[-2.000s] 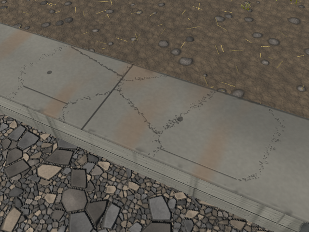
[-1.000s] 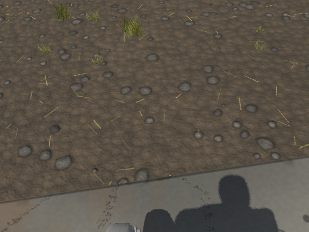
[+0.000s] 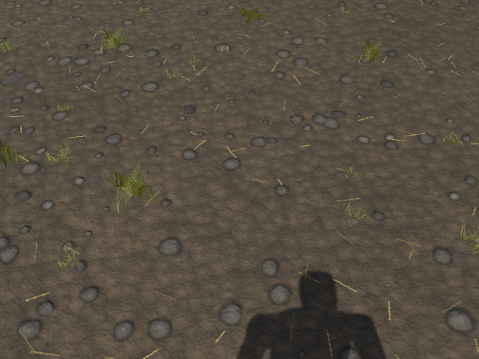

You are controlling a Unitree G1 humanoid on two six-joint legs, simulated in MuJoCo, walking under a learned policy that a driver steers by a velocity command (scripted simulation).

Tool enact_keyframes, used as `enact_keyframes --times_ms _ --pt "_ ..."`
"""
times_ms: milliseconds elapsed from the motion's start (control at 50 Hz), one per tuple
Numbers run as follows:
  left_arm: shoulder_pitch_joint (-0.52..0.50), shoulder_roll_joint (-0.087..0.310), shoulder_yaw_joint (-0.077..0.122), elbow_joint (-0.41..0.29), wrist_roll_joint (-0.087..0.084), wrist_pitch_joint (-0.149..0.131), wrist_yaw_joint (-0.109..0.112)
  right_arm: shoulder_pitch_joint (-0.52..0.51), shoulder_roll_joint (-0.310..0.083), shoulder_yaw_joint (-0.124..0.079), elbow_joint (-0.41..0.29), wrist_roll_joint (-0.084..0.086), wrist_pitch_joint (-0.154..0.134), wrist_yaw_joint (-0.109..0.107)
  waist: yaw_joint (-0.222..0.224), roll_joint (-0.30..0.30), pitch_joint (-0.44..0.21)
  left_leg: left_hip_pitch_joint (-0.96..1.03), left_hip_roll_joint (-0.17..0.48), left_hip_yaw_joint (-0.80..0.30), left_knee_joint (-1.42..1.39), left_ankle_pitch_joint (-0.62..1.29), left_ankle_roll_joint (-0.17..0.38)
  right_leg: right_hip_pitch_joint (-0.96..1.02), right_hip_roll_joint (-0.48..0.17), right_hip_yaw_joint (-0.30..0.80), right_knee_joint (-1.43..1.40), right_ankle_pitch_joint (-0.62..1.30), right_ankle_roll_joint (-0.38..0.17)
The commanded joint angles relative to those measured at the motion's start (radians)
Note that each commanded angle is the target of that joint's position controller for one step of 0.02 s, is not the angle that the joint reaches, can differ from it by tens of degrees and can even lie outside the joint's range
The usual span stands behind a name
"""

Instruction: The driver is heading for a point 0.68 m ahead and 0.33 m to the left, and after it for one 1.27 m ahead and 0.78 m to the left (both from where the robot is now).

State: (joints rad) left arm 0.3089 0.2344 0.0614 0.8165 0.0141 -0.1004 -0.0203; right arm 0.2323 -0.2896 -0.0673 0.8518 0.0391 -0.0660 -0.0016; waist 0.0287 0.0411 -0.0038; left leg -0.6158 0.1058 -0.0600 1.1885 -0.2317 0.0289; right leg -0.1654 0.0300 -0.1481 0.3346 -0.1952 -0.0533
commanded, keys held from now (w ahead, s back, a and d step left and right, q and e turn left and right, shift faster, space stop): w+q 1.00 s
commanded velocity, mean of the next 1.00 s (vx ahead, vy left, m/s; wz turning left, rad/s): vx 0.50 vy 0.00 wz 0.54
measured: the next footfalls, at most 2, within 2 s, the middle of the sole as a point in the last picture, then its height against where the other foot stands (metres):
left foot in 0.32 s outside the picture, level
right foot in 0.80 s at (250, 304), level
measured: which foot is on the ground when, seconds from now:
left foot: up 0.00-0.30, down 0.32-0.80, up 0.82-1.00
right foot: down 0.00-0.32, up 0.34-0.78, down 0.80-1.00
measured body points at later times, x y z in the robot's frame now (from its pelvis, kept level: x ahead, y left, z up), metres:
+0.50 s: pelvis +0.29 +0.07 -0.01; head +0.33 +0.09 +0.44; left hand +0.38 +0.37 -0.10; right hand +0.47 -0.17 -0.12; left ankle +0.32 +0.14 -0.74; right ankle +0.31 -0.10 -0.65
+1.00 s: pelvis +0.57 +0.11 +0.00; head +0.59 +0.12 +0.45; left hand +0.50 +0.39 -0.11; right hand +0.84 -0.04 -0.10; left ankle +0.49 +0.22 -0.66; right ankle +0.64 +0.02 -0.74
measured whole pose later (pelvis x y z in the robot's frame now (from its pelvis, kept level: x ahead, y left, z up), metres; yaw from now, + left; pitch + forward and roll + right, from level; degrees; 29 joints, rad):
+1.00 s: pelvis +0.57 +0.11 +0.00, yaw +35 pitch +2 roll -2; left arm 0.26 0.24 0.07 0.74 0.01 -0.10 0.00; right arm 0.25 -0.31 -0.09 0.66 0.02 -0.02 0.00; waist 0.03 0.05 0.01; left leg -0.60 0.04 -0.07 1.17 -0.32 0.01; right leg -0.22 0.02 -0.07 0.39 -0.20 -0.02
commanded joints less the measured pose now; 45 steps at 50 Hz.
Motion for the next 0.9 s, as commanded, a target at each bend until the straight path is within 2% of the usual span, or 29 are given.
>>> enact_keyframes --times_ms 20,60,120,160,200,260,280,300,320,340,360,380,400,420,440,500,540,600,660,700,740,760,780,800,820,840,860,880,900 --pt "-0.037 0.094 0.02 -0.046 0.009 -0.027 0.011 0.005 -0.001 -0.002 -0.061 -0.001 0.014 0.006 -0.038 -0.09 0.054 -0.137 0.043 -0.066 -0.053 0.097 -0.014 0.011 -0.286 0.156 -0.207 0.241 -0.14" --pt "-0.042 0.11 0.021 -0.044 0.011 -0.027 0.017 -0.048 0.001 0.0 -0.084 -0.013 0.012 0.02 -0.037 -0.083 0.071 -0.123 0.033 -0.042 -0.21 0.214 -0.014 -0.006 -0.26 0.077 -0.219 0.269 -0.124" --pt "-0.002 0.143 0.03 -0.031 0.003 -0.023 0.03 -0.169 0.021 0.015 -0.12 -0.017 0.005 0.044 0.011 -0.066 0.093 -0.076 0.012 0.046 -0.408 0.335 0.001 0.024 -0.256 0.002 -0.237 0.297 -0.1" --pt "0.045 0.153 0.037 -0.013 -0.007 -0.011 0.036 -0.235 0.025 0.02 -0.15 -0.017 0.004 0.056 0.037 -0.055 0.108 -0.11 0.001 0.071 -0.484 0.328 0.017 0.125 -0.279 -0.019 -0.215 0.344 -0.094" --pt "0.062 0.164 0.043 -0.003 -0.017 0.009 0.04 -0.276 0.018 0.019 -0.18 -0.016 0.004 0.067 0.04 -0.062 0.107 -0.132 -0.015 0.099 -0.54 0.272 0.036 0.233 -0.301 -0.038 -0.162 0.458 -0.084" --pt "0.044 0.206 0.057 -0.011 -0.026 0.037 0.052 -0.227 -0.036 -0.004 -0.201 -0.014 0.011 0.072 -0.018 -0.131 0.025 0.001 -0.105 0.178 -0.55 0.125 0.085 0.325 -0.311 -0.076 0.021 0.925 -0.05" --pt "0.03 0.221 0.061 -0.016 -0.027 0.048 0.058 -0.147 -0.067 -0.021 -0.189 -0.012 0.015 0.069 -0.066 -0.151 -0.024 0.104 -0.143 0.194 -0.551 0.079 0.107 0.323 -0.304 -0.082 0.145 1.026 -0.036" --pt "0.004 0.227 0.062 -0.023 -0.031 0.056 0.061 -0.005 -0.122 -0.05 -0.157 -0.013 0.016 0.06 -0.147 -0.143 -0.094 0.31 -0.177 0.188 -0.621 0.119 0.141 0.254 -0.273 -0.095 0.338 0.992 -0.008" --pt "0.005 0.211 0.054 -0.039 -0.02 0.049 0.066 0.15 -0.199 -0.083 -0.126 -0.02 0.027 0.036 -0.214 -0.073 -0.179 0.618 -0.107 0.032 -0.638 0.137 0.185 0.02 -0.229 -0.09 0.623 0.715 0.034" --pt "0.084 0.047 0.003 -0.098 0.013 0.017 0.05 0.128 -0.297 -0.101 -0.149 -0.014 0.027 0.022 -0.099 0.227 -0.274 1.001 0.181 -0.553 -0.717 0.094 0.409 -0.478 0.011 -0.026 1.077 -0.267 0.122" --pt "0.034 0.106 0.005 -0.115 -0.022 -0.034 0.027 0.159 -0.236 -0.077 -0.165 -0.029 0.019 0.023 -0.148 0.104 -0.438 1.076 0.239 -0.806 -0.867 -0.037 0.45 -0.597 0.026 0.255 1.195 -0.361 0.098" --pt "-0.069 0.142 0.013 -0.144 -0.061 -0.053 0.018 0.146 -0.167 -0.064 -0.164 -0.038 0.013 0.02 -0.165 0.054 -0.324 0.999 0.195 -0.639 -0.872 -0.022 0.376 -0.659 -0.036 0.272 1.168 -0.287 0.071" --pt "-0.095 0.137 0.009 -0.155 -0.051 -0.06 0.023 0.077 -0.132 -0.054 -0.169 -0.028 0.005 0.023 -0.113 -0.038 -0.188 0.819 0.148 -0.501 -0.878 0.08 0.331 -0.651 -0.085 0.258 1.057 -0.206 0.06" --pt "-0.109 0.149 0.016 -0.153 -0.02 -0.054 0.034 0.015 -0.095 -0.043 -0.182 -0.022 0.0 0.023 -0.071 -0.068 -0.142 0.681 0.109 -0.41 -0.886 0.173 0.301 -0.587 -0.121 0.249 0.965 -0.167 0.064" --pt "-0.096 0.16 0.026 -0.152 -0.006 -0.042 0.037 -0.026 -0.081 -0.037 -0.199 -0.029 -0.002 0.023 -0.032 -0.064 -0.092 0.554 0.081 -0.357 -0.911 0.242 0.295 -0.515 -0.137 0.249 0.917 -0.143 0.071" --pt "-0.08 0.128 0.023 -0.164 0.004 -0.006 0.039 -0.024 -0.101 -0.042 -0.205 -0.032 -0.009 0.015 0.003 -0.04 -0.051 0.39 0.048 -0.284 -0.951 0.341 0.294 -0.454 -0.151 0.226 0.779 -0.119 0.103" --pt "-0.147 0.104 0.013 -0.187 0.009 0.004 0.042 0.005 -0.13 -0.051 -0.197 -0.03 -0.008 0.003 -0.015 -0.025 -0.029 0.335 0.017 -0.229 -0.955 0.361 0.275 -0.457 -0.137 0.206 0.651 -0.02 0.125" --pt "-0.271 0.079 0.0 -0.212 0.004 0.0 0.036 0.041 -0.138 -0.054 -0.185 -0.018 0.003 -0.009 -0.065 0.019 -0.019 0.3 -0.042 -0.181 -0.929 0.262 0.219 -0.394 -0.087 0.199 0.4 0.191 0.131" --pt "-0.357 0.095 0.004 -0.233 -0.017 -0.01 0.024 0.09 -0.144 -0.056 -0.174 -0.012 0.014 -0.014 -0.103 0.045 -0.023 0.326 -0.03 -0.233 -0.895 0.169 0.199 -0.335 -0.04 0.201 0.263 0.262 0.13" --pt "-0.375 0.117 0.013 -0.241 -0.021 -0.019 0.013 0.112 -0.133 -0.055 -0.17 -0.009 0.021 -0.016 -0.106 0.055 -0.027 0.399 -0.007 -0.301 -0.836 0.116 0.189 -0.329 -0.029 0.226 0.195 0.218 0.115" --pt "-0.347 0.142 0.027 -0.238 -0.026 -0.03 0.005 0.105 -0.133 -0.058 -0.177 -0.014 0.024 -0.017 -0.082 0.081 -0.031 0.442 0.013 -0.365 -0.773 0.111 0.173 -0.281 -0.021 0.23 0.156 0.137 0.085" --pt "-0.287 0.149 0.036 -0.223 -0.027 -0.036 0.005 0.089 -0.122 -0.055 -0.183 -0.013 0.026 -0.018 -0.044 0.093 -0.044 0.438 -0.001 -0.373 -0.727 0.127 0.156 -0.201 -0.017 0.217 0.115 0.129 0.061" --pt "-0.196 0.175 0.051 -0.205 -0.018 -0.041 0.01 0.084 -0.089 -0.044 -0.192 -0.017 0.022 -0.015 0.002 0.09 -0.098 0.405 -0.044 -0.344 -0.625 0.169 0.124 -0.049 -0.045 0.223 0.099 0.13 0.025" --pt "-0.048 0.231 0.067 -0.195 0.001 -0.044 0.018 0.079 -0.026 -0.021 -0.214 -0.029 0.015 -0.01 0.066 -0.008 -0.223 0.288 -0.102 -0.258 -0.358 0.063 0.084 0.198 -0.218 0.386 0.11 0.075 -0.047" --pt "0.045 0.304 0.085 -0.155 0.013 -0.033 0.015 0.22 0.013 -0.007 -0.237 -0.003 0.008 -0.012 0.01 -0.355 -0.334 -0.059 -0.229 -0.124 -0.052 -0.352 0.016 0.503 -0.442 0.845 0.023 -0.121 -0.222" --pt "0.038 0.217 0.07 -0.164 -0.012 -0.026 0.011 0.216 -0.094 -0.023 -0.213 0.005 0.009 -0.016 0.033 -0.289 -0.278 -0.196 -0.141 -0.133 0.095 -0.338 0.0 0.484 -0.461 0.947 -0.022 -0.353 -0.22" --pt "0.003 0.155 0.052 -0.174 -0.016 -0.017 0.017 0.108 -0.148 -0.038 -0.224 -0.004 0.016 -0.016 0.063 -0.189 -0.156 -0.231 -0.108 -0.116 0.143 -0.239 -0.01 0.377 -0.412 0.786 -0.03 -0.33 -0.174" --pt "-0.042 0.139 0.042 -0.177 -0.008 -0.009 0.019 0.049 -0.139 -0.039 -0.238 -0.018 0.022 -0.017 0.051 -0.121 -0.087 -0.204 -0.079 -0.086 0.134 -0.167 -0.015 0.26 -0.368 0.653 -0.041 -0.199 -0.144" --pt "-0.07 0.12 0.036 -0.168 -0.004 -0.003 0.02 0.012 -0.124 -0.041 -0.254 -0.027 0.021 -0.012 0.034 -0.113 -0.032 -0.185 -0.055 -0.084 0.093 -0.12 -0.017 0.169 -0.328 0.559 -0.062 -0.09 -0.133"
